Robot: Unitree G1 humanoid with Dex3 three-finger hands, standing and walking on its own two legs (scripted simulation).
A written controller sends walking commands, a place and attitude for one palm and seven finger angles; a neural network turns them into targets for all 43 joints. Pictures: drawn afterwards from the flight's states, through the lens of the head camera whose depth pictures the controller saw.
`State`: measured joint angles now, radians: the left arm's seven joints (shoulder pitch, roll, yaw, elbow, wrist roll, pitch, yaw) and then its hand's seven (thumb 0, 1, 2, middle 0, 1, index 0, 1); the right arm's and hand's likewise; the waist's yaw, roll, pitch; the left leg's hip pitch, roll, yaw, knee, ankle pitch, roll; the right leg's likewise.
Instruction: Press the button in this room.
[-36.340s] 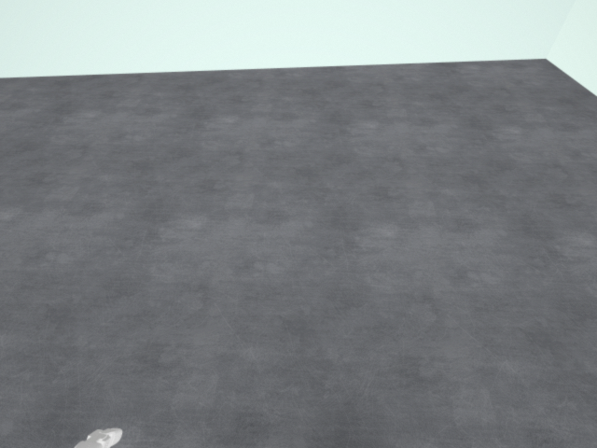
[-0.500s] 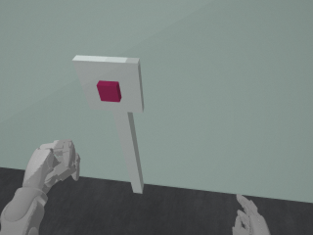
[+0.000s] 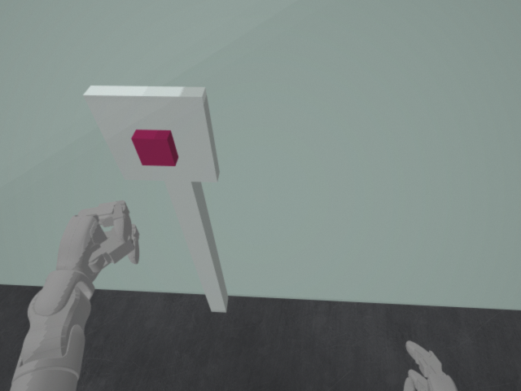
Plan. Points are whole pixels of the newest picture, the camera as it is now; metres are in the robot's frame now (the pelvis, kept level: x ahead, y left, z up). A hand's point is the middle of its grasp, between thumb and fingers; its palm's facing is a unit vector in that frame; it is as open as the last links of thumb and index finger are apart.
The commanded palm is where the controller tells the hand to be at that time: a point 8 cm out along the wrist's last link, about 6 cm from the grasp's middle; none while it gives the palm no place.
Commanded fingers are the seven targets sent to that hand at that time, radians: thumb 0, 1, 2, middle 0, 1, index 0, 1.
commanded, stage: aim a knuckle at the button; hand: left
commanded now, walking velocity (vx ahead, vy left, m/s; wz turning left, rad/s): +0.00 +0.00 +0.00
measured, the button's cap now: (156, 147) +0.49 +0.21 +0.11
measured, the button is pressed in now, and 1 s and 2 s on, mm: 0 0 0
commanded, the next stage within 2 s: none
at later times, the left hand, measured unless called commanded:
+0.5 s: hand (154, 211) +0.37 +0.19 +0.08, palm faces -0.01 -1.00 -0.02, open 3.1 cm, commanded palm +0.35 +0.24 +0.09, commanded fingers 0.00 0.90 0.90 -1.30 -1.50 -1.30 -1.50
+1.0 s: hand (159, 209) +0.37 +0.19 +0.08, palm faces -0.01 -1.00 -0.02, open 3.1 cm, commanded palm +0.36 +0.23 +0.09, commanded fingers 0.00 0.90 0.90 -1.30 -1.50 -1.30 -1.50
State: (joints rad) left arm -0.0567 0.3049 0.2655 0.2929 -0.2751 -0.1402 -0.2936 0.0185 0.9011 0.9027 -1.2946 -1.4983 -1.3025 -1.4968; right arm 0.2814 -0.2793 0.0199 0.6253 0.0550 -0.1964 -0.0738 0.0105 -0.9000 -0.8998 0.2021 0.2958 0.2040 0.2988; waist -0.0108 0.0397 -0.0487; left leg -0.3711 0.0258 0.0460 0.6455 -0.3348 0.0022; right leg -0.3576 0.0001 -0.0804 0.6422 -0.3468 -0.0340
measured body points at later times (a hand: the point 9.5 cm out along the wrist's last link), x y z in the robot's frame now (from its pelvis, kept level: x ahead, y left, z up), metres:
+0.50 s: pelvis +0.00 +0.02 +0.00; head +0.03 +0.01 +0.44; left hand +0.37 +0.25 +0.08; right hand +0.12 -0.24 -0.11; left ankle +0.00 +0.12 -0.72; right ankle -0.01 -0.09 -0.72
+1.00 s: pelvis -0.01 +0.02 -0.01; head +0.02 +0.01 +0.44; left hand +0.37 +0.24 +0.09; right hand +0.09 -0.24 -0.12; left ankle +0.00 +0.12 -0.72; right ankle -0.01 -0.09 -0.72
